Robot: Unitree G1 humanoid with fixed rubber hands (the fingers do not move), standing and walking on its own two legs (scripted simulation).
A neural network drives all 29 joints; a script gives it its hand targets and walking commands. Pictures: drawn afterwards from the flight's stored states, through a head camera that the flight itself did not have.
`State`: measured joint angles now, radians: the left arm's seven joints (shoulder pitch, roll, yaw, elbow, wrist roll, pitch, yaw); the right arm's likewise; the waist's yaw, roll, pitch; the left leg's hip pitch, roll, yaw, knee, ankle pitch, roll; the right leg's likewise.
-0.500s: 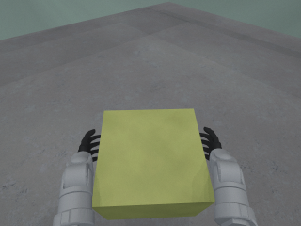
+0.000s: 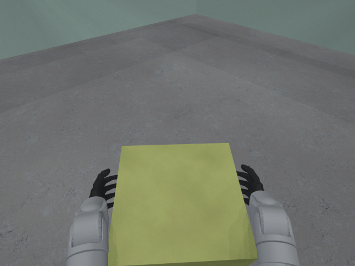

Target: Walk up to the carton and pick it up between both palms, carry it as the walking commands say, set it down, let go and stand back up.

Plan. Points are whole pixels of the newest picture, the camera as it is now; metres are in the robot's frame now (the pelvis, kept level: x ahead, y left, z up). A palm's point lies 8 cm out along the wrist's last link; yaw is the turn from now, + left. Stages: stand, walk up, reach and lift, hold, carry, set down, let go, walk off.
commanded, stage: reach and lift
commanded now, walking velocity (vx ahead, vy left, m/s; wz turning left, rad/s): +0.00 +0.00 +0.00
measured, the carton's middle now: (177, 210) +0.28 +0.00 -0.03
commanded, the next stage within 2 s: hold in 0.32 s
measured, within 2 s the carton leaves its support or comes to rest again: neither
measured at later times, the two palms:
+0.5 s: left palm (98, 203) +0.26 +0.18 +0.03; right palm (254, 197) +0.27 -0.18 +0.04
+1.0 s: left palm (96, 204) +0.26 +0.18 +0.04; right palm (254, 199) +0.26 -0.17 +0.04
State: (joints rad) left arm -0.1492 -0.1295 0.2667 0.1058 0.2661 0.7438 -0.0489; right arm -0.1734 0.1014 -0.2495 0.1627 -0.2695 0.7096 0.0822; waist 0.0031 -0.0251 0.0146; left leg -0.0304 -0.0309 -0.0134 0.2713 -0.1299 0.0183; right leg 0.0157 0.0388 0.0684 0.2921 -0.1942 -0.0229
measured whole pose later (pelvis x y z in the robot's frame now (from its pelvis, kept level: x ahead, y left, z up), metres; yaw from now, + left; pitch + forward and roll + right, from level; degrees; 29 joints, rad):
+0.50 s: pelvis +0.00 +0.00 +0.00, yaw +1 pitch -6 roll +0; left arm -0.15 -0.12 0.26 0.09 0.26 0.73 -0.05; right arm -0.16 0.10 -0.23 0.12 -0.25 0.71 0.07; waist 0.00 -0.02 0.04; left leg -0.05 -0.03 -0.02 0.28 -0.13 0.02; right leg 0.00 0.04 0.06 0.30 -0.20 -0.02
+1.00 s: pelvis -0.01 +0.00 -0.01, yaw +0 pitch -3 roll +0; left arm -0.17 -0.12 0.26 0.11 0.25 0.73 -0.04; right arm -0.19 0.09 -0.25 0.14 -0.26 0.72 0.07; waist 0.00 -0.02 -0.03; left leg -0.17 -0.04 -0.01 0.38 -0.16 0.03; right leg -0.13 0.03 0.06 0.42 -0.24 -0.02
